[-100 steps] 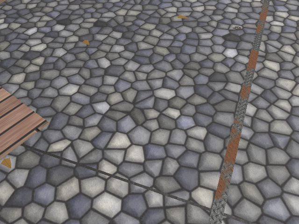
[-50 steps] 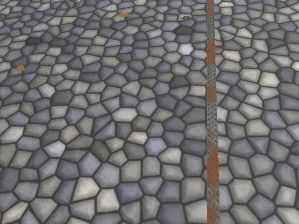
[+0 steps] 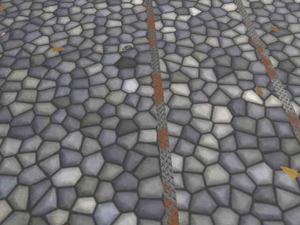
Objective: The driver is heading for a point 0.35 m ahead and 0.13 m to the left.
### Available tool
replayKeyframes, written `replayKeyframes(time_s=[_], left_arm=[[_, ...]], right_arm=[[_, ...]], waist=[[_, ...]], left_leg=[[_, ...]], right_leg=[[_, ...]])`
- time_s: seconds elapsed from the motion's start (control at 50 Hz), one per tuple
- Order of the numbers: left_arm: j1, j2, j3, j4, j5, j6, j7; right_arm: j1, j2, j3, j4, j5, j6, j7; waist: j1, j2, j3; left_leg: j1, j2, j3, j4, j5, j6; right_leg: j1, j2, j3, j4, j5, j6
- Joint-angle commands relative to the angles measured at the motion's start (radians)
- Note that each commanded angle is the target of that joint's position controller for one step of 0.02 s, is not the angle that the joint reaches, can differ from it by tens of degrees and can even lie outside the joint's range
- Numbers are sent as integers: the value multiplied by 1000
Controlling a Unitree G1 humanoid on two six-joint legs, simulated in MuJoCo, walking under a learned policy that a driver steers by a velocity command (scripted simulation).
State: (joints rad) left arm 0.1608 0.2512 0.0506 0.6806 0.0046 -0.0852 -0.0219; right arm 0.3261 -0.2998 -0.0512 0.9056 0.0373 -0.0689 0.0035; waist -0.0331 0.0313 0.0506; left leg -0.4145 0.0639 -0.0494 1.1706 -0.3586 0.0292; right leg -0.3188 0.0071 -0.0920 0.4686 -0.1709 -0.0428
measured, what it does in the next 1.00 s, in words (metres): walks ahead: left foot, then right foot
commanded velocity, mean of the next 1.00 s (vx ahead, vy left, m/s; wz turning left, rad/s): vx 0.24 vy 0.00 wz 0.22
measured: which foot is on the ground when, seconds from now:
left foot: up 0.00-0.36, down 0.38-1.00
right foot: down 0.00-0.40, up 0.42-0.76, down 0.78-1.00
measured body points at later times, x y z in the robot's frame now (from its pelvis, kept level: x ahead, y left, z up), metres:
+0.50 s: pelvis +0.25 +0.06 -0.01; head +0.31 +0.08 +0.43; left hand +0.27 +0.36 -0.14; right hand +0.49 -0.15 -0.11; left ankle +0.33 +0.16 -0.74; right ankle +0.16 -0.11 -0.64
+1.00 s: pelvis +0.36 +0.05 +0.00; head +0.37 +0.05 +0.45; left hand +0.40 +0.33 -0.13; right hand +0.53 -0.16 -0.13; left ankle +0.33 +0.16 -0.74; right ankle +0.40 -0.08 -0.74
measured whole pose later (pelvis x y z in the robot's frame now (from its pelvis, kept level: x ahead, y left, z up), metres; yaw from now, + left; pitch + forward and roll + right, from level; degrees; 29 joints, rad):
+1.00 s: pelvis +0.36 +0.05 +0.00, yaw +14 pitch +0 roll +1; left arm 0.18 0.23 0.03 0.91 0.01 -0.02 0.02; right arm 0.14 -0.23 -0.03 0.91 -0.01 0.00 -0.01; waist 0.00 0.01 0.02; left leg -0.23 -0.03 0.02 0.50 -0.27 0.02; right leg -0.25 -0.04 0.00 0.52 -0.27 0.03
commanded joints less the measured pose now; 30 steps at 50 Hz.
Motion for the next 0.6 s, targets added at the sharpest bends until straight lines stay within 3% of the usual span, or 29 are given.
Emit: replayKeyframes(time_s=[0.02, 0.1, 0.18, 0.26, 0.3, 0.34, 0.36, 0.38, 0.4, 0.42, 0.44, 0.46, 0.48, 0.5, 0.54, 0.6], left_arm=[[34, 91, 34, -8, 4, -33, -1], [41, 112, 46, 35, 13, -48, 10], [68, 148, 56, 58, 7, -40, 26], [145, 181, 70, 94, -13, -14, 34], [154, 193, 72, 108, -21, 8, 37], [144, 222, 76, 109, -27, 27, 47], [128, 225, 73, 107, -29, 35, 50], [135, 209, 63, 104, -28, 32, 52], [195, 102, 28, 71, 25, 19, 45], [305, 82, 3, 84, 3, 0, 27], [211, 187, 32, 110, -40, -3, 20], [131, 172, 28, 78, -56, 1, 21], [95, 153, 25, 86, -36, 9, 35], [90, 156, 30, 91, -20, 25, 47], [155, 134, 31, 113, -13, 59, 58], [160, 102, 21, 120, -4, 74, 71]], right_arm=[[29, -50, -22, -60, -3, 16, -6], [-49, -39, -26, -103, -10, 35, -8], [-179, -21, -14, -148, -19, 19, 22], [-308, -14, -3, -217, -17, 17, 48], [-333, -18, -5, -249, -26, 13, 58], [-249, -59, -26, -250, -32, 10, 62], [-121, -103, -50, -220, -31, 7, 58], [-9, -161, -76, -193, -34, 9, 42], [51, -259, -89, -180, -51, 17, 15], [20, -255, -71, -218, -60, 14, 18], [35, -182, -54, -221, -58, 23, 25], [-34, -152, -46, -210, -42, 20, 28], [-100, -111, -34, -208, -28, 17, 28], [-151, -82, -25, -208, -29, 17, 24], [-202, -83, -26, -205, -57, 11, 26], [-245, -83, -25, -183, -64, 4, 17]], waist=[[16, -136, -54], [7, -94, 7], [48, -63, 36], [99, -41, 71], [90, -51, 72], [31, -109, -23], [-40, -110, -104], [-102, -79, -177], [-52, 169, -314], [-7, 214, -562], [-80, 24, -561], [-54, 34, -386], [-22, -31, -256], [13, -22, -197], [69, 16, -181], [90, 41, -184]], left_leg=[[-171, 86, -51, 22, 97, -4], [-272, 82, -83, -101, 250, -27], [-247, 61, -8, -361, 443, -24], [-305, 51, 43, -497, 408, 6], [-275, 13, 83, -551, 321, 28], [-117, -69, 135, -566, 243, 59], [52, -112, 143, -620, 291, 84], [283, -104, 101, -685, 506, 114], [639, 140, -183, -552, 1051, 207], [854, 383, -614, -631, 1104, 435], [776, 329, -485, -684, 1073, 385], [649, 281, -337, -704, 980, 335], [485, 229, -260, -743, 887, 286], [344, 198, -207, -786, 828, 265], [161, 166, -135, -850, 813, 259], [110, 136, -53, -871, 816, 248]], right_leg=[[151, -268, 239, -333, 18, -151], [147, -259, 89, -373, 144, -152], [180, -239, -37, -385, 192, -129], [336, -286, -80, -345, 239, -121], [383, -296, -95, -256, 481, -108], [415, -286, -101, -81, 846, -79], [391, -253, -114, 84, 885, -51], [271, -203, -136, 287, 757, 0], [-44, -104, -125, 643, -77, 60], [-253, 26, 81, 942, -580, 98], [-250, -22, 206, 958, -520, 88], [-323, -65, 174, 893, -459, 78], [-326, -103, 151, 808, -394, 82], [-264, -125, 150, 746, -344, 87], [-103, -122, 141, 688, -269, 101], [-47, -120, 135, 499, -195, 114]])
